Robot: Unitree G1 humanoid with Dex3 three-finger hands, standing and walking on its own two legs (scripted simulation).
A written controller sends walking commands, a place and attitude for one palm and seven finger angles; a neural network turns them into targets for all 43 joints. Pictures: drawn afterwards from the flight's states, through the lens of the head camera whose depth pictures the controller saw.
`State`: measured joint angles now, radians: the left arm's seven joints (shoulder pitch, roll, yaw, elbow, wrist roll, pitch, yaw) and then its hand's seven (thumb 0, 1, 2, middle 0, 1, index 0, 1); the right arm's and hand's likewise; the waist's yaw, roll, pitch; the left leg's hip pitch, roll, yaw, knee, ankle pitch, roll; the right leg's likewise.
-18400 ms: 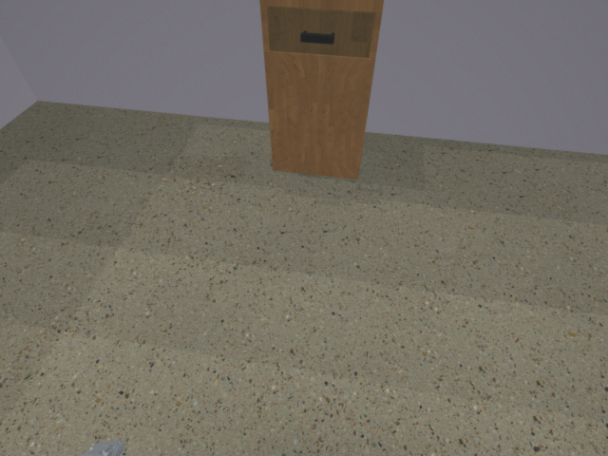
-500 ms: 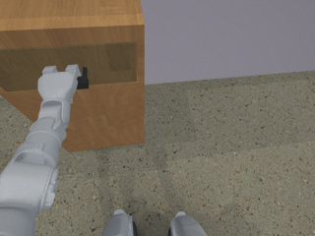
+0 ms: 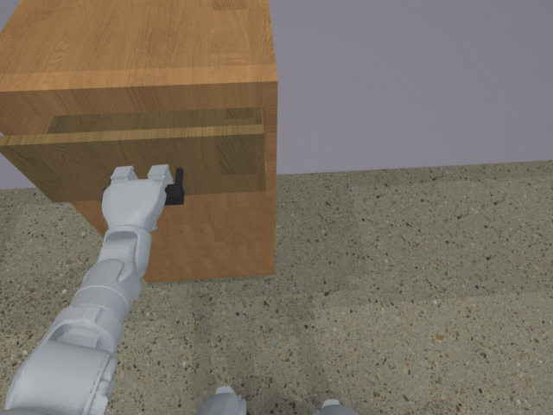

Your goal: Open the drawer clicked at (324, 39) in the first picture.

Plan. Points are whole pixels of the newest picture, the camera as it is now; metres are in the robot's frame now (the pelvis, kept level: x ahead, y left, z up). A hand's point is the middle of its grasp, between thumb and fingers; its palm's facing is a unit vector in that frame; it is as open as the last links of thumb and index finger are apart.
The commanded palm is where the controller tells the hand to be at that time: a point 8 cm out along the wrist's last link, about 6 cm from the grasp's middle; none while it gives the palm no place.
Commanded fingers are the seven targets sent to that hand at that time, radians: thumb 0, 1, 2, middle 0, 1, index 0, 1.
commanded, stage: pull the drawer open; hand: left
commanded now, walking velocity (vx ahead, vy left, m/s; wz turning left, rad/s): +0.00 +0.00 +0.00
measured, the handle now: (145, 185) +0.48 +0.22 -0.01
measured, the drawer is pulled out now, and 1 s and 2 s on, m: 0.05 0.18 0.29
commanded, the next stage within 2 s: none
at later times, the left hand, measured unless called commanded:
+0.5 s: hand (143, 252) +0.36 +0.21 -0.03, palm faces -0.04 -0.05 -1.00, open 5.9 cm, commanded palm +0.33 +0.21 +0.02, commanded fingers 0.00 0.90 0.90 -0.40 -1.35 -0.40 -1.35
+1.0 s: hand (138, 292) +0.30 +0.20 -0.03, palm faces -0.02 -0.07 -1.00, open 5.8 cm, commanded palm +0.27 +0.21 +0.02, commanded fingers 0.00 0.90 0.90 -0.40 -1.35 -0.40 -1.35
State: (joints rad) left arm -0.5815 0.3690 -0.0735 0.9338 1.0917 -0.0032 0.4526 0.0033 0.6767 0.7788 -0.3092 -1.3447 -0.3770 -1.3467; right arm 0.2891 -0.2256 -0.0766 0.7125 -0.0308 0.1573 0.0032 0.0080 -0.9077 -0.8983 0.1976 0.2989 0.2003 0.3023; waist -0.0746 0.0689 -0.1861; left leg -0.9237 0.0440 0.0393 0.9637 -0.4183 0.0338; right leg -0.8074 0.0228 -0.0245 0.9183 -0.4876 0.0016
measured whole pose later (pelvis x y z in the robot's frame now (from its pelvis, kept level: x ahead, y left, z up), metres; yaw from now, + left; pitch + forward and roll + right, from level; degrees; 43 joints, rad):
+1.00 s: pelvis -0.01 -0.01 +0.01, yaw +0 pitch +15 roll -1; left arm -0.07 0.30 -0.11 0.47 1.09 0.03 0.49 0.02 0.67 0.80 -0.29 -1.34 -0.41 -1.35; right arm 0.18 -0.23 -0.05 0.63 -0.02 0.14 -0.02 0.01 -0.91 -0.90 0.20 0.30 0.20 0.30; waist -0.02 0.06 -0.17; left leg -0.78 0.04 0.05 0.93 -0.41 0.02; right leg -0.69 0.02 -0.01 0.92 -0.49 -0.01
